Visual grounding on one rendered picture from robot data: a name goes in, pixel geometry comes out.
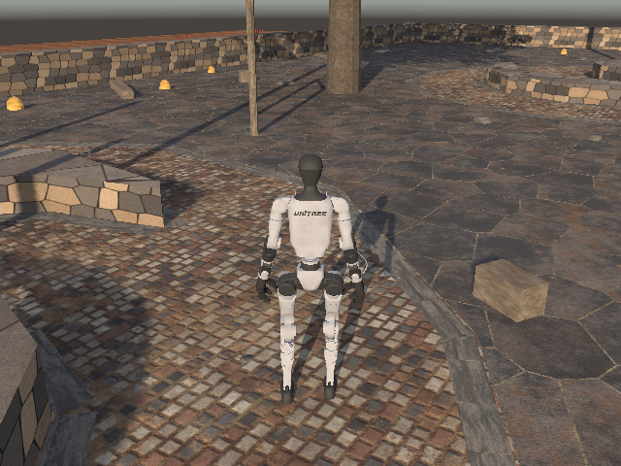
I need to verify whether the left robot hand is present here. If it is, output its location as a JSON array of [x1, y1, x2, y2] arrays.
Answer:
[[256, 277, 278, 302]]

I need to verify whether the robot left upper arm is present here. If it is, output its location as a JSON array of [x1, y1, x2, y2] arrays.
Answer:
[[267, 196, 290, 250]]

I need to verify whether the robot right forearm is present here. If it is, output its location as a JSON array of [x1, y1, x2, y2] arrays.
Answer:
[[343, 236, 362, 283]]

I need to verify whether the right robot hand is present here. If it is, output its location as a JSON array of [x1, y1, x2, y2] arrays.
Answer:
[[342, 281, 365, 307]]

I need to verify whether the humanoid robot torso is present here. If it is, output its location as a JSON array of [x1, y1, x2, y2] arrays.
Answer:
[[287, 191, 333, 291]]

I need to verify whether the robot right upper arm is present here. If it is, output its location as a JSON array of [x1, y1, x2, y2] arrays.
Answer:
[[331, 196, 354, 250]]

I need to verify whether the robot left forearm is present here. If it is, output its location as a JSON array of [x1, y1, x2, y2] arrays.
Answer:
[[258, 235, 277, 280]]

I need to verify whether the robot left foot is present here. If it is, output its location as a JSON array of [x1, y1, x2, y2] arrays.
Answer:
[[280, 380, 294, 405]]

